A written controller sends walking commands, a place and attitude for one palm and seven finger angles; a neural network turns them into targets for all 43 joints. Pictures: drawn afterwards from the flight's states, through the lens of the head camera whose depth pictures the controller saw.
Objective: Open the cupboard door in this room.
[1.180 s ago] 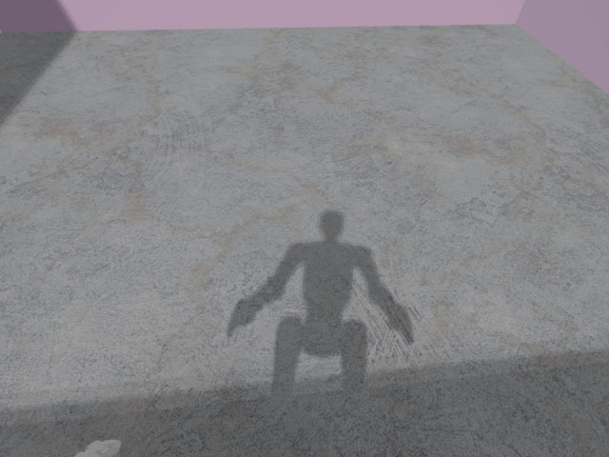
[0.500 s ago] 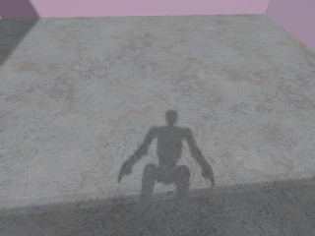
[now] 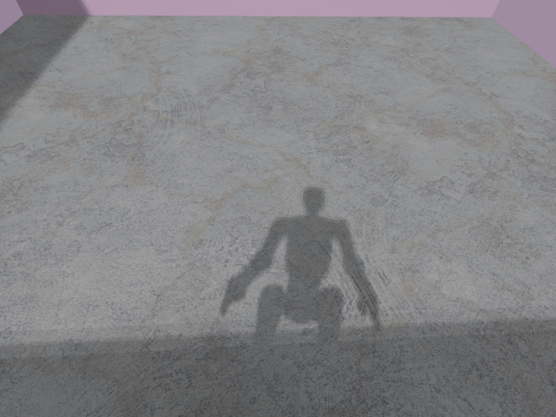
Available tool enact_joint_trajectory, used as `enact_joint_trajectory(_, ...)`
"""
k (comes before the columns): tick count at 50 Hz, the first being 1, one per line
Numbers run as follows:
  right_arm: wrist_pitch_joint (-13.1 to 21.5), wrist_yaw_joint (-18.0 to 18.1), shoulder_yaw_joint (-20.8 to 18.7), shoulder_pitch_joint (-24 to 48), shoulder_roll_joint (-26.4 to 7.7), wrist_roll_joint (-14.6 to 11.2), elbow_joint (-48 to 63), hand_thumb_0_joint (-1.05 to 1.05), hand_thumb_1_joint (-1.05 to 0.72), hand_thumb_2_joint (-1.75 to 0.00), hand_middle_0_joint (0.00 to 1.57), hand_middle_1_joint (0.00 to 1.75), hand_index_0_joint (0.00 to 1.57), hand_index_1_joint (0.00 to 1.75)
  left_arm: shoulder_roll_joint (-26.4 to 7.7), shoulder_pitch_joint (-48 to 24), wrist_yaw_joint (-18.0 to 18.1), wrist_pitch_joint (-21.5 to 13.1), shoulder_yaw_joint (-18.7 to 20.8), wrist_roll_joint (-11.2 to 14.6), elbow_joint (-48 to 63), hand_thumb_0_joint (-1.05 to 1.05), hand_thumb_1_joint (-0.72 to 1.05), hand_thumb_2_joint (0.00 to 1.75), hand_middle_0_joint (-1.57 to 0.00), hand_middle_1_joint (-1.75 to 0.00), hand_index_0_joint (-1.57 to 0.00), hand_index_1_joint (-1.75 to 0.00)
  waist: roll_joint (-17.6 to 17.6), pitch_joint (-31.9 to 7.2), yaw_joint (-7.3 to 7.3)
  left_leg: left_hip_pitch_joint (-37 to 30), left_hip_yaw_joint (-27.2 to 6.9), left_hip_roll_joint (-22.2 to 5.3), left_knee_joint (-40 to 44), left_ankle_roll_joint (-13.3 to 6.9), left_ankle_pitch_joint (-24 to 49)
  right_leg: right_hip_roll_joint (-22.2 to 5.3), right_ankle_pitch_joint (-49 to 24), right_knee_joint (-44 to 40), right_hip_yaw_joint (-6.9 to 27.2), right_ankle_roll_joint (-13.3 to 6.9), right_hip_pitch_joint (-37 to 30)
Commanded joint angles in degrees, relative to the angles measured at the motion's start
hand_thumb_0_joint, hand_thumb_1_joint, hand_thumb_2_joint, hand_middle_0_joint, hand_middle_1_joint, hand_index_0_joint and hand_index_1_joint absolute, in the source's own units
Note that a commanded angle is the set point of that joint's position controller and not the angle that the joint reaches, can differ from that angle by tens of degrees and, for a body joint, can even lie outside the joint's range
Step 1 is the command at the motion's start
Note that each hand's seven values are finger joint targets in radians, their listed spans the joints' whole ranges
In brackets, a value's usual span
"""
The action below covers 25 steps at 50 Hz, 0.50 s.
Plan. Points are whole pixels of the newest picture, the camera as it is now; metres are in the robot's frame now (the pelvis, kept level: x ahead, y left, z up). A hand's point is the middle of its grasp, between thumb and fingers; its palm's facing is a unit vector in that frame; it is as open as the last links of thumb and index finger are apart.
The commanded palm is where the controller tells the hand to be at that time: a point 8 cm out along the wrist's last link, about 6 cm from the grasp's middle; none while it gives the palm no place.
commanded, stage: turn or walk to find it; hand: left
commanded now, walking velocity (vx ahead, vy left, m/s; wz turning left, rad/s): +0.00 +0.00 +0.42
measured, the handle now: out of the picture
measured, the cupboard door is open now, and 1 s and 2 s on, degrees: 0 0 0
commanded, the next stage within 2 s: none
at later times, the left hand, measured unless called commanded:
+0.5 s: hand out of the picture -0.01 +0.19 -0.15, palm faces +0.21 -0.93 -0.29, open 7.4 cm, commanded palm none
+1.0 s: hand out of the picture -0.10 +0.23 -0.16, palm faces +0.45 -0.85 -0.26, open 7.4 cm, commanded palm none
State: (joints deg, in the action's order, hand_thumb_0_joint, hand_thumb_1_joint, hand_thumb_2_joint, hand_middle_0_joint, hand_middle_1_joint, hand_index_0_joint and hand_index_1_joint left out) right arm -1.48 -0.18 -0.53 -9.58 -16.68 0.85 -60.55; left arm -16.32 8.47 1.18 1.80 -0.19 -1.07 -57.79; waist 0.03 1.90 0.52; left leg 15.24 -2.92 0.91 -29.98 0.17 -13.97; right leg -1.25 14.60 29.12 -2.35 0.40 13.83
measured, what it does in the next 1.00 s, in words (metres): steps on the spot, turning left: right foot, then left foot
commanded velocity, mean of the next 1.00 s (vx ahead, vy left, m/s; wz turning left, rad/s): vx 0.00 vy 0.00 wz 0.42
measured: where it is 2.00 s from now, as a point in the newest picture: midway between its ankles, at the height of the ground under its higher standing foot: outside the picture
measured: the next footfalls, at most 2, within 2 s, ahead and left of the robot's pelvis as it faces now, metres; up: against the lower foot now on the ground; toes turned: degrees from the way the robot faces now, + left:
right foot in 0.36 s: +0.02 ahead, -0.13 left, +0.00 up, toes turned +7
left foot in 0.72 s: -0.06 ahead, +0.12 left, +0.00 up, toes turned +23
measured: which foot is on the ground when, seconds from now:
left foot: down 0.00-0.36, up 0.38-0.70, down 0.72-1.00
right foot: down 0.00-0.10, up 0.12-0.34, down 0.36-0.72, up 0.74-1.00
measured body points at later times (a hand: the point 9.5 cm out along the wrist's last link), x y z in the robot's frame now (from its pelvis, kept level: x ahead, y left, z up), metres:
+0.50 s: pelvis -0.03 -0.02 +0.00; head -0.01 -0.04 +0.45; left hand -0.02 +0.23 -0.13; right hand +0.07 -0.28 -0.15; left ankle -0.05 +0.11 -0.66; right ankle -0.02 -0.13 -0.74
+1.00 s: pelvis -0.06 +0.00 +0.00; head -0.05 +0.03 +0.45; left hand -0.12 +0.27 -0.14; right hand +0.12 -0.18 -0.13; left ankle -0.09 +0.11 -0.74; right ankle -0.01 -0.13 -0.68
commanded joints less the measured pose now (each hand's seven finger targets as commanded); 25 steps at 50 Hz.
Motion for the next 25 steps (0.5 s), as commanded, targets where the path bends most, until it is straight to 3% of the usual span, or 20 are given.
enact_joint_trajectory(1,0.1,0.1,-2.4,-2.0,-6.4,0.1,5.4,0.00,-0.90,-0.90,0.20,0.30,0.20,0.30,-10.0,1.0,0.7,-0.4,2.9,0.1,5.3,0.00,0.90,0.90,-0.20,-0.30,-0.20,-0.30,5.2,-3.6,0.10,1.8,-2.2,-3.6,-3.9,-1.0,6.3,-12.6,-3.4,-4.7,7.7,-4.1,1.5)
enact_joint_trajectory(3,0.1,0.0,-2.8,-3.2,-6.4,0.2,6.2,0.00,-0.90,-0.90,0.20,0.30,0.20,0.30,-8.8,0.3,0.8,-0.2,3.1,0.0,6.7,0.00,0.90,0.90,-0.20,-0.30,-0.20,-0.30,0.9,-3.4,0.75,1.8,-5.8,-5.3,-1.0,-2.0,7.7,-10.0,-0.7,0.3,3.9,-2.6,4.0)
enact_joint_trajectory(4,0.3,0.0,-3.0,-3.8,-7.2,0.4,6.6,0.00,-0.90,-0.90,0.20,0.30,0.20,0.30,-7.5,0.0,0.8,-0.1,3.1,0.1,7.3,0.00,0.90,0.90,-0.20,-0.30,-0.20,-0.30,-4.6,-2.7,1.03,2.8,-11.4,-7.8,3.6,-3.6,8.6,-6.2,2.5,5.6,0.7,-0.6,4.8)
enact_joint_trajectory(5,0.6,0.2,-3.4,-4.6,-9.0,0.6,7.1,0.00,-0.90,-0.90,0.20,0.30,0.20,0.30,-5.7,0.2,0.8,-0.1,3.0,0.3,7.9,0.00,0.90,0.90,-0.20,-0.30,-0.20,-0.30,-11.2,-3.0,1.19,2.0,-20.8,-12.6,9.8,-6.9,11.2,-1.1,6.6,13.8,-2.2,1.3,6.4)
enact_joint_trajectory(6,0.9,0.5,-3.9,-5.7,-9.7,0.3,7.4,0.00,-0.90,-0.90,0.20,0.30,0.20,0.30,-5.3,0.0,0.9,-0.3,2.9,0.3,8.7,0.00,0.90,0.90,-0.20,-0.30,-0.20,-0.30,-13.4,-3.0,1.37,-0.5,-26.4,-15.7,12.4,-10.8,17.6,0.2,15.4,21.3,0.0,1.5,10.0)
enact_joint_trajectory(7,1.0,0.9,-4.2,-6.1,-9.5,0.3,7.7,0.00,-0.90,-0.90,0.20,0.30,0.20,0.30,-4.9,0.3,1.1,-0.3,3.2,0.3,8.7,0.00,0.90,0.90,-0.20,-0.30,-0.20,-0.30,-11.7,-4.2,1.32,-2.6,-27.4,-16.4,12.0,-12.7,20.4,-0.4,17.8,26.3,2.7,1.3,11.9)
enact_joint_trajectory(8,0.9,1.2,-4.4,-5.4,-9.1,0.4,7.8,0.00,-0.90,-0.90,0.20,0.30,0.20,0.30,-4.3,1.1,1.1,-0.4,3.3,0.4,8.6,0.00,0.90,0.90,-0.20,-0.30,-0.20,-0.30,-10.2,-5.0,0.64,-4.1,-25.5,-15.7,10.3,-13.0,21.8,-0.8,17.2,27.6,3.9,1.2,12.8)
enact_joint_trajectory(10,0.7,1.5,-4.5,-4.8,-8.0,0.5,8.4,0.00,-0.90,-0.90,0.20,0.30,0.20,0.30,-2.6,1.7,0.8,-0.6,3.3,0.7,8.3,0.00,0.90,0.90,-0.20,-0.30,-0.20,-0.30,-9.5,-5.9,0.64,-5.1,-22.2,-13.3,8.5,-12.2,23.6,-0.4,15.9,24.5,3.5,1.6,11.5)
enact_joint_trajectory(13,0.3,1.5,-5.0,-5.1,-7.7,0.6,8.6,0.00,-0.90,-0.90,0.20,0.30,0.20,0.30,-1.1,3.7,0.7,-0.8,3.2,1.1,8.3,0.00,0.90,0.90,-0.20,-0.30,-0.20,-0.30,-8.4,-7.3,0.40,-5.2,-21.5,-11.5,6.6,-11.0,25.6,1.1,13.5,13.5,2.6,1.9,6.5)
enact_joint_trajectory(15,0.0,1.2,-5.3,-4.2,-7.2,0.3,9.1,0.00,-0.90,-0.90,0.20,0.30,0.20,0.30,-1.1,7.4,0.8,-1.0,3.5,1.1,7.6,0.00,0.90,0.90,-0.20,-0.30,-0.20,-0.30,-7.9,-8.4,-0.91,-2.2,-19.8,-8.6,4.4,-8.3,21.4,2.0,5.5,2.0,1.2,2.0,-1.1)
enact_joint_trajectory(16,-0.1,1.0,-5.2,-3.5,-6.3,-0.1,9.5,0.00,-0.90,-0.90,0.20,0.30,0.20,0.30,-2.3,9.3,0.9,-1.4,3.8,0.9,7.3,0.00,0.90,0.90,-0.20,-0.30,-0.20,-0.30,-5.7,-8.1,-1.89,2.9,-18.0,-6.4,2.2,-5.9,16.1,0.6,-0.4,-5.7,1.6,1.9,-7.4)
enact_joint_trajectory(17,-0.2,0.6,-4.9,-3.8,-3.1,-0.6,10.4,0.00,-0.90,-0.90,0.20,0.30,0.20,0.30,-6.0,10.4,1.3,-1.8,4.6,0.1,7.2,0.00,0.90,0.90,-0.20,-0.30,-0.20,-0.30,3.9,-6.8,-2.21,14.1,-12.0,-1.7,-5.9,-2.3,2.8,-9.4,1.4,-11.4,10.6,-0.9,-14.9)
enact_joint_trajectory(18,-0.1,0.5,-4.7,-2.5,-0.6,-0.2,12.4,0.00,-0.90,-0.90,0.20,0.30,0.20,0.30,-10.4,9.6,1.5,-1.9,5.4,-0.5,8.0,0.00,0.90,0.90,-0.20,-0.30,-0.20,-0.30,17.3,-2.9,-2.73,22.5,-0.9,4.7,-18.7,1.6,-14.7,-23.8,-4.8,-14.5,24.7,-7.4,-12.8)
enact_joint_trajectory(19,-0.8,0.3,-5.6,-1.0,-3.6,0.4,11.7,0.00,-0.90,-0.90,0.20,0.30,0.20,0.30,-9.2,8.7,1.6,-2.1,5.1,-0.1,8.8,0.00,0.90,0.90,-0.20,-0.30,-0.20,-0.30,11.3,-1.9,-2.87,18.7,-3.5,1.1,-28.2,1.1,-15.8,-25.0,-3.6,-14.8,22.1,-9.5,-3.4)
enact_joint_trajectory(20,-1.5,-0.1,-5.7,-0.3,-2.5,0.3,10.8,0.00,-0.90,-0.90,0.20,0.30,0.20,0.30,-8.0,5.6,1.6,-2.1,5.0,-0.2,9.1,0.00,0.90,0.90,-0.20,-0.30,-0.20,-0.30,10.2,1.1,-1.20,17.4,-2.9,0.3,-34.4,1.1,-13.3,-21.6,-2.0,-15.2,20.0,-9.5,2.1)
enact_joint_trajectory(22,-1.8,-0.7,-5.6,-3.4,-1.6,0.3,8.8,0.00,-0.90,-0.90,0.20,0.30,0.20,0.30,-5.6,1.4,1.5,-2.2,4.2,-0.4,9.9,0.00,0.90,0.90,-0.20,-0.30,-0.20,-0.30,7.7,2.9,1.52,16.6,-0.6,-1.4,-39.6,1.8,-8.1,-17.3,-5.6,-12.9,11.0,-8.6,3.4)
enact_joint_trajectory(23,-1.7,-0.8,-5.3,-3.8,-1.2,0.3,8.6,0.00,-0.90,-0.90,0.20,0.30,0.20,0.30,-5.1,2.1,1.4,-2.4,4.0,-0.4,9.8,0.00,0.90,0.90,-0.20,-0.30,-0.20,-0.30,8.1,2.1,1.40,16.7,0.7,-1.3,-38.9,2.3,-7.1,-15.6,-9.9,-11.5,8.2,-8.2,1.2)
enact_joint_trajectory(25,-1.7,-0.7,-4.9,-1.7,-0.8,0.1,9.0,0.00,-0.90,-0.90,0.20,0.30,0.20,0.30,-5.3,5.3,1.3,-2.4,4.1,-0.5,8.8,0.00,0.90,0.90,-0.20,-0.30,-0.20,-0.30,9.6,1.6,-0.30,16.3,2.4,-1.6,-34.9,3.0,-8.2,-15.9,-14.7,-10.1,6.3,-8.5,-1.8)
